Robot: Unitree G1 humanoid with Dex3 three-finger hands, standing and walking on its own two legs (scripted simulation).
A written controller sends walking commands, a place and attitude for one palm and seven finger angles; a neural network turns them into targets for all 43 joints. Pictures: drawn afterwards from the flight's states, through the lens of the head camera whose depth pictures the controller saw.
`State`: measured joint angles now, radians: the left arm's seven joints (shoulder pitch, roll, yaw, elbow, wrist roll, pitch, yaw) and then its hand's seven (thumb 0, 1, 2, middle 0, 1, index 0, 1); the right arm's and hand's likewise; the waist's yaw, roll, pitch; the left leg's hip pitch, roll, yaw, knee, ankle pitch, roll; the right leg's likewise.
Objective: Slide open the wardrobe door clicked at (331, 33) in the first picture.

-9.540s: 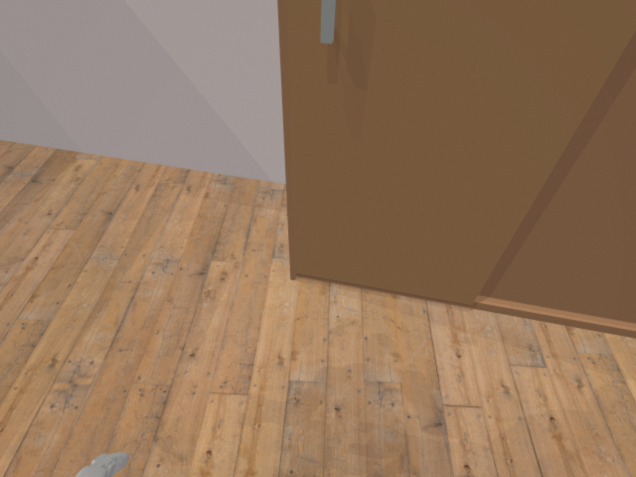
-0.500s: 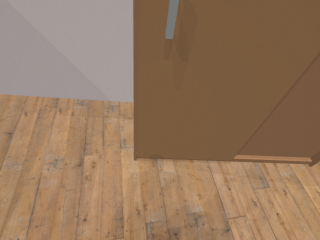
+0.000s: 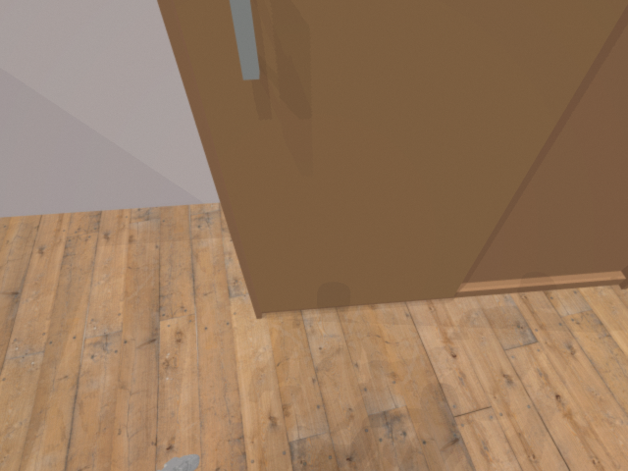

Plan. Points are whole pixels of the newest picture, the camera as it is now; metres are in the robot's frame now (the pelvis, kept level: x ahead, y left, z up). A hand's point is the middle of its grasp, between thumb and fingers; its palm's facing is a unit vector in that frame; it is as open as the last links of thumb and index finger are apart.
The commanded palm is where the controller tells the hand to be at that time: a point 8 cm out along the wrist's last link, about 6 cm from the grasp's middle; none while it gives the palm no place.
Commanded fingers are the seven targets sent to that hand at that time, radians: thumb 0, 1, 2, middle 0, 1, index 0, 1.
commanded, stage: come to a stop and stand still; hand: left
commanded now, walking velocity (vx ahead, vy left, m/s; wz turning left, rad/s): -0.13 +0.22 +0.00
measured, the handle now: (243, 11) +0.64 +0.09 +0.25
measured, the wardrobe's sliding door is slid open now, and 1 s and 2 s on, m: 0.00 0.00 0.00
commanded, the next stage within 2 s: look again from close up in 0.46 s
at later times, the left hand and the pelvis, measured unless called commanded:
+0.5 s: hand out of the picture -0.01 +0.25 -0.18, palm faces +0.09 -0.98 -0.20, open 7.4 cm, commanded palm none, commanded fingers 0.00 0.90 0.90 -0.20 -0.30 -0.20 -0.30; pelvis -0.01 +0.05 +0.01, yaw +2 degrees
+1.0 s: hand out of the picture +0.01 +0.19 -0.16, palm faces +0.02 -0.98 -0.22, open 7.3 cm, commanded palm none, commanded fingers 0.00 0.90 0.90 -0.20 -0.30 -0.20 -0.30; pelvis +0.00 +0.01 +0.01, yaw +1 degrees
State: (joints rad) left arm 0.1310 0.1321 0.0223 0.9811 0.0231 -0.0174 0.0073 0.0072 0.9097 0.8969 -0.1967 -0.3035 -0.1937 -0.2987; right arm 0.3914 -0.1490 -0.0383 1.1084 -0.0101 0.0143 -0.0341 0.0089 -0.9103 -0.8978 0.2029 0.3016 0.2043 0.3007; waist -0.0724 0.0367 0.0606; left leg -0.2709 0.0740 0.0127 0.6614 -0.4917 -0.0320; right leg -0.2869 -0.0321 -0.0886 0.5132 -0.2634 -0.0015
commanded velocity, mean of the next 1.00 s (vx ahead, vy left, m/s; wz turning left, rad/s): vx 0.00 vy -0.01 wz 0.00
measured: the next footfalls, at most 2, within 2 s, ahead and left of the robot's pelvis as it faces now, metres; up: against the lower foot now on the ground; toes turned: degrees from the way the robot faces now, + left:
left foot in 0.34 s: +0.02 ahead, +0.14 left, +0.00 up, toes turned +5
right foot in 0.76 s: +0.00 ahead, -0.09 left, +0.00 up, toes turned -2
